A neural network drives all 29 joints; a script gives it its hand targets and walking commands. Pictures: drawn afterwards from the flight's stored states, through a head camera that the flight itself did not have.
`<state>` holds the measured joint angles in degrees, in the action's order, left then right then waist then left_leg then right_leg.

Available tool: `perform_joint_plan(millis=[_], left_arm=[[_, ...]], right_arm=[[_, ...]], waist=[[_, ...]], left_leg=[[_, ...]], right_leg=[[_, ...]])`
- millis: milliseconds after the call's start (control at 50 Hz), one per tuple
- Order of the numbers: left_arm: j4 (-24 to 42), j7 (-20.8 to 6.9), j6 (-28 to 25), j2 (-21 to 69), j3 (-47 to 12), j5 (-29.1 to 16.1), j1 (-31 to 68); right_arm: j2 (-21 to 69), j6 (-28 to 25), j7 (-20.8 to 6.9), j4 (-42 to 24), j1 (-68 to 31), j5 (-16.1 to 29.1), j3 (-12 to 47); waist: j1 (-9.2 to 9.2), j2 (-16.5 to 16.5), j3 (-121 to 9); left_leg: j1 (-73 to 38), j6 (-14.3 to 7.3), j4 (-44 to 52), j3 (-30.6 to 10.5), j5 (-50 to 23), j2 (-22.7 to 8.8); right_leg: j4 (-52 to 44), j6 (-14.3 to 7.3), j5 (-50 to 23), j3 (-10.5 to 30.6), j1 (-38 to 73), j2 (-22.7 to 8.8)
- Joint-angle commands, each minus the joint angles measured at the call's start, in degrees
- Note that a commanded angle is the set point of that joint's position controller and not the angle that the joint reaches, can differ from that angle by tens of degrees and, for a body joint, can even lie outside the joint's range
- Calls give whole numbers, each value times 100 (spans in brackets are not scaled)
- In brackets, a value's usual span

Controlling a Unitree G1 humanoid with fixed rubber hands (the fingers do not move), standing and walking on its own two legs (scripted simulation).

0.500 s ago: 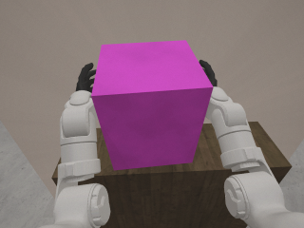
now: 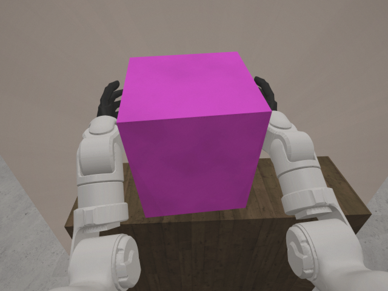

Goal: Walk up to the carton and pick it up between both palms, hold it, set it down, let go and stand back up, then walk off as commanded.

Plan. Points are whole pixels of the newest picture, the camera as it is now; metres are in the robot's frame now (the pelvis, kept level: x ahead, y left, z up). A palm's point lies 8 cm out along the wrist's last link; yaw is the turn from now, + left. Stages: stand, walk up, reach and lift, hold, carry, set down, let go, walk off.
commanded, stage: hold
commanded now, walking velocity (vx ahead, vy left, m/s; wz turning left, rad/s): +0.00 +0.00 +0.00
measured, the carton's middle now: (190, 136) +0.36 +0.01 +0.20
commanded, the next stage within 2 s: none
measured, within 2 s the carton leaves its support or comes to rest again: neither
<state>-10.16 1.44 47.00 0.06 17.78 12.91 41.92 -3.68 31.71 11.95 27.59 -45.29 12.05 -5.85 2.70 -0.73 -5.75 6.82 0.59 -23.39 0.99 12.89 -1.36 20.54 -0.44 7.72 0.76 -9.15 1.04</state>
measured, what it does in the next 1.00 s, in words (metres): stands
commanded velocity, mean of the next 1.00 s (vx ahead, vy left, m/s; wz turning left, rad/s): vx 0.00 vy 0.00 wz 0.00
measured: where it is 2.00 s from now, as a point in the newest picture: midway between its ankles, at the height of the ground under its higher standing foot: outside the picture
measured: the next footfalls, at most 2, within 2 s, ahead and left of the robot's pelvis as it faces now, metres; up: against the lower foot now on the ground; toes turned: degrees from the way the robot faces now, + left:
none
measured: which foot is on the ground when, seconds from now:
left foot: down 0.00-1.00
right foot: down 0.00-1.00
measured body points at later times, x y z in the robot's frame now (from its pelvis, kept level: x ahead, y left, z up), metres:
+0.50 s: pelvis +0.00 +0.00 +0.00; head -0.06 +0.00 +0.45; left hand +0.38 +0.16 +0.25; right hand +0.39 -0.15 +0.23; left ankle +0.00 +0.12 -0.74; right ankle +0.04 -0.12 -0.74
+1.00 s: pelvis +0.00 +0.00 +0.00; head -0.06 +0.00 +0.45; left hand +0.37 +0.16 +0.25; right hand +0.39 -0.14 +0.24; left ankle +0.00 +0.12 -0.74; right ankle +0.04 -0.12 -0.74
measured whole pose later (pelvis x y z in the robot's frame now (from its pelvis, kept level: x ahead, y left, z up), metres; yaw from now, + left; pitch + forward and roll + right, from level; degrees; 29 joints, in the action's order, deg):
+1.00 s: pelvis +0.00 +0.00 +0.00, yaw +0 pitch -4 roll -1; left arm -8.5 1.4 47.2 0.3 17.8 12.9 40.8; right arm -3.7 31.8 12.0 27.0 -45.3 12.4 -5.4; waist 2.7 0.8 -5.8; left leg 6.4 0.6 -23.3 1.0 13.1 -1.4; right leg 20.2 -0.4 7.8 0.8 -8.6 1.0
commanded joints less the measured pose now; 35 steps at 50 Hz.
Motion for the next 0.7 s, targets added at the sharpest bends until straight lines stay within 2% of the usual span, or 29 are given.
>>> perform_joint_plan(millis=[0,20,60,80,100,120,140,160,180,200,220,240,260,280,300,340,360,380,400,420,460,480,500,540,580,620,640,660,680], left_arm=[[294,-951,-203,3029,-2630,-639,4160],[554,-940,-242,3147,-2888,-746,4184],[548,-898,-207,3032,-2727,-638,4035],[779,-901,-238,3146,-2863,-644,4236],[1042,-907,-229,3155,-2975,-742,4149],[881,-937,-207,3195,-2976,-781,4014],[598,-938,-199,3063,-2811,-631,3933],[682,-961,-236,2984,-2748,-718,4232],[637,-973,-235,2967,-2729,-749,4121],[811,-944,-250,3007,-2904,-731,4167],[697,-937,-234,3137,-2991,-767,3967],[524,-947,-233,3030,-2749,-805,4165],[715,-942,-271,3109,-2881,-739,4101],[451,-970,-224,2951,-2636,-591,3869],[417,-977,-203,2926,-2454,-554,3842],[465,-998,-230,2851,-2415,-665,4016],[118,-1003,-235,2783,-2389,-605,4182],[462,-971,-271,2841,-2479,-639,4209],[324,-972,-276,2846,-2411,-580,4338],[247,-1000,-222,2861,-2347,-636,3999],[308,-989,-231,2896,-2429,-644,4055],[509,-1039,-260,2861,-2500,-656,4059],[459,-1010,-255,2881,-2484,-630,4192],[269,-1012,-236,2862,-2421,-620,4213],[651,-978,-288,2944,-2572,-698,4119],[178,-1010,-177,2915,-2504,-568,3829],[427,-1016,-207,3043,-2601,-662,4063],[807,-996,-234,3080,-2866,-747,4155],[920,-916,-266,3259,-3087,-946,4256]], right_arm=[[3245,-261,-682,-1471,-5036,736,2070],[3352,-338,-685,-1689,-5063,806,2181],[3387,-316,-690,-1467,-4957,871,2374],[3340,-282,-699,-1378,-4832,818,2189],[3407,-269,-681,-1550,-4669,882,2315],[3266,-268,-660,-1617,-4715,854,2283],[3287,-222,-650,-1490,-4689,892,2280],[3272,-215,-667,-1454,-4805,845,2240],[3466,-286,-653,-1797,-4968,932,2438],[3364,-328,-658,-1885,-4964,873,2387],[3348,-316,-636,-1973,-5045,976,2459],[3382,-286,-638,-1758,-5065,920,2352],[3518,-283,-626,-1840,-4932,844,2412],[3434,-257,-622,-1657,-4896,810,2366],[3379,-220,-618,-1624,-4838,851,2348],[3419,-244,-631,-1735,-5021,850,2392],[3334,-255,-635,-1684,-5300,732,2202],[3573,-308,-665,-1786,-5145,737,2360],[3578,-311,-696,-1490,-5252,698,2281],[3522,-290,-683,-1647,-5105,712,2290],[3462,-277,-647,-1692,-5180,768,2237],[3621,-263,-598,-1752,-4954,827,2334],[3474,-262,-616,-1707,-5085,788,2243],[3446,-238,-666,-1489,-5038,702,2160],[3712,-273,-655,-1819,-4975,846,2430],[3311,-228,-616,-1468,-4816,738,2253],[3317,-234,-645,-1477,-4915,808,2190],[3428,-295,-645,-1912,-4995,905,2364],[3303,-319,-668,-1781,-4952,900,2315]], waist=[[351,377,-1722],[365,519,-2121],[181,404,-1911],[318,503,-1840],[308,533,-2009],[422,397,-2195],[376,371,-1865],[373,387,-1901],[262,189,-2038],[335,305,-2181],[310,360,-2105],[293,133,-2044],[326,222,-2147],[254,133,-1957],[201,-8,-1790],[130,-98,-1934],[147,28,-1777],[115,22,-1871],[122,24,-1770],[110,-120,-1811],[181,-121,-1893],[214,-36,-2100],[247,116,-1854],[227,102,-1710],[131,-17,-2116],[263,265,-1661],[244,266,-1926],[240,395,-2216],[427,540,-2466]], left_leg=[[357,64,787,-186,-370,340],[120,162,642,-206,-947,329],[-13,82,596,-192,-1043,383],[18,157,667,-221,-903,326],[-183,183,529,-237,-1417,317],[-196,190,512,-196,-1316,339],[-118,170,577,-220,-1197,375],[-18,96,635,-193,-822,420],[-19,65,596,-209,-1031,399],[-150,120,593,-249,-1184,346],[-96,183,531,-297,-1411,357],[34,68,638,-225,-870,401],[28,91,647,-167,-1007,473],[68,27,692,-162,-882,459],[101,12,712,-214,-861,365],[247,-74,800,-148,-454,396],[375,-112,908,-167,-109,401],[335,-116,794,-157,-443,420],[414,-93,882,-145,-161,421],[306,-146,855,-113,-358,380],[269,-83,825,-184,-500,365],[204,-53,696,-103,-695,458],[257,-59,790,-163,-437,403],[381,-63,866,-157,-154,368],[170,-70,671,-156,-803,450],[258,23,762,-191,-673,379],[189,71,717,-152,-722,378],[89,117,596,-225,-1166,356],[-177,239,531,-290,-1500,275]], right_leg=[[-347,92,-677,-157,2013,233],[-294,67,-1065,-201,2117,259],[-311,84,-985,-153,2075,268],[-319,85,-982,-218,2004,275],[-275,62,-1268,-163,2088,289],[-302,85,-1351,-136,2145,301],[-307,117,-1307,-176,2077,278],[-370,116,-921,-113,2037,215],[-333,132,-1206,-128,2134,224],[-341,104,-1189,-197,2137,284],[-302,83,-1325,-152,2047,282],[-360,144,-1018,-140,2012,260],[-337,186,-1377,-154,2132,181],[-335,186,-1370,-136,2149,194],[-343,171,-1258,-137,2214,241],[-388,188,-854,-115,2110,220],[-468,211,-494,-137,2003,173],[-388,192,-760,-150,2147,168],[-433,202,-469,-160,1964,156],[-376,175,-818,-137,2058,181],[-400,210,-997,-181,2096,218],[-343,210,-1291,-155,2292,196],[-419,200,-910,-121,2058,183],[-373,141,-604,-153,2059,193],[-323,197,-1172,-151,2237,189],[-394,109,-1009,-133,2115,177],[-358,84,-916,-125,2064,266],[-259,89,-1201,-138,2213,284],[-245,57,-1393,-157,2214,323]])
